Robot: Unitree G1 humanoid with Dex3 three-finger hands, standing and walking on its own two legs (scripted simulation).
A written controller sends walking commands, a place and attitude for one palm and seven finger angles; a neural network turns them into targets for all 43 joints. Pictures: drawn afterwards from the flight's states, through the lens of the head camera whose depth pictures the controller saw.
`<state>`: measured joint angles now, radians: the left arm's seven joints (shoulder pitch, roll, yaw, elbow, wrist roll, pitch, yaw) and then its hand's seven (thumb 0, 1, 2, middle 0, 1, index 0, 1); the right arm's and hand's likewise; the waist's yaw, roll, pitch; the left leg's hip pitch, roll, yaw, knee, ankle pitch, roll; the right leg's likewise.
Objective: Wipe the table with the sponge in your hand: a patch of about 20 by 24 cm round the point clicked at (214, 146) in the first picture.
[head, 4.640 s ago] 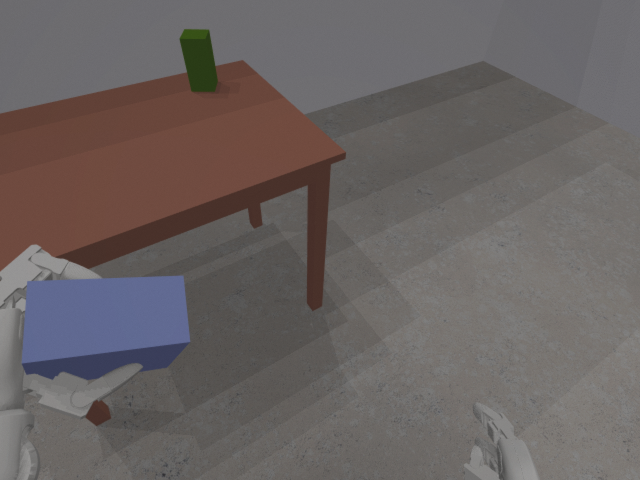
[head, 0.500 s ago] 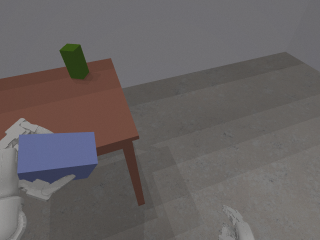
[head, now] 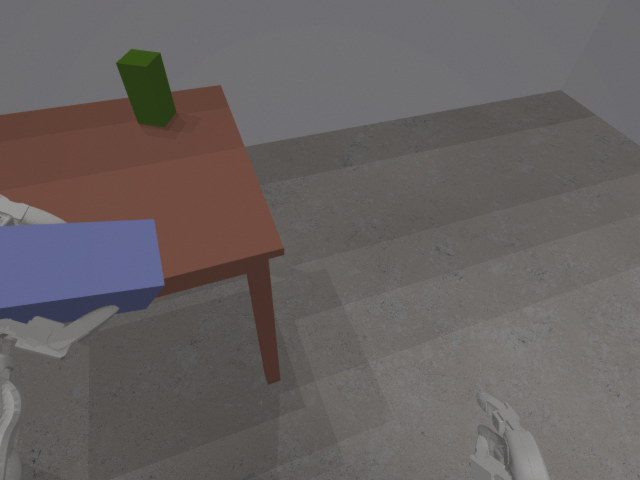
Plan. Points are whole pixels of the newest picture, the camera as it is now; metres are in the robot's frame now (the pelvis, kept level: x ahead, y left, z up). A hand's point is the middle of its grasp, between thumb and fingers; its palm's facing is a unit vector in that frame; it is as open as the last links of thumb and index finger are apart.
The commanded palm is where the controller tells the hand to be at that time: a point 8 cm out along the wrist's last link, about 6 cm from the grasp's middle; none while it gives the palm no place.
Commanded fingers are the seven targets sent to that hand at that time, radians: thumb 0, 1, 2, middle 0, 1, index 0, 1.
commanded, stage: look again from close up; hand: left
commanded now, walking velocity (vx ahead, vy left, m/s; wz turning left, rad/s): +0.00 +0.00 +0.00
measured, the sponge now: (105, 273) +0.26 +0.24 +0.16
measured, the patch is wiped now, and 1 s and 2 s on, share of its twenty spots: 0.00 0.00 0.00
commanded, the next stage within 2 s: shuffle to correct the standing spot in 0.06 s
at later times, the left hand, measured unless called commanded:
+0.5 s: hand (65, 264) +0.27 +0.29 +0.16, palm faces +0.40 -0.86 -0.33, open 10.6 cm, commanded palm +0.21 +0.33 +0.18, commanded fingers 0.00 0.10 1.30 -1.20 -1.60 -1.20 -1.60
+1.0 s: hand (47, 211) +0.33 +0.34 +0.16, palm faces +0.40 -0.82 -0.41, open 10.6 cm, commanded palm +0.25 +0.37 +0.18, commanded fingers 0.00 0.10 1.30 -1.20 -1.60 -1.20 -1.60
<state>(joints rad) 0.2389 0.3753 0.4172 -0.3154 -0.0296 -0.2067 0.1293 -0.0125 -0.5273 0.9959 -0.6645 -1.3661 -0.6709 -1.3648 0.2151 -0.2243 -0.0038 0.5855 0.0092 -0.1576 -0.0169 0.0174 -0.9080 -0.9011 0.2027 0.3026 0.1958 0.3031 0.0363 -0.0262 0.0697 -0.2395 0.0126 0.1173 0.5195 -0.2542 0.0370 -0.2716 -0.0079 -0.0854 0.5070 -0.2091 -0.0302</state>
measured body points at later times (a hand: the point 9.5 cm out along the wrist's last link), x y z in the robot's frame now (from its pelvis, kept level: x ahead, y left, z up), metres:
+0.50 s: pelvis +0.05 +0.04 -0.01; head +0.06 +0.07 +0.44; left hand +0.24 +0.33 +0.17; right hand +0.23 -0.18 -0.07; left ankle +0.02 +0.09 -0.74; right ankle +0.04 -0.10 -0.73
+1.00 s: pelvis +0.09 +0.09 -0.02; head +0.13 +0.11 +0.42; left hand +0.30 +0.38 +0.18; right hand +0.26 -0.12 -0.10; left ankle +0.14 +0.21 -0.74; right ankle +0.07 -0.02 -0.69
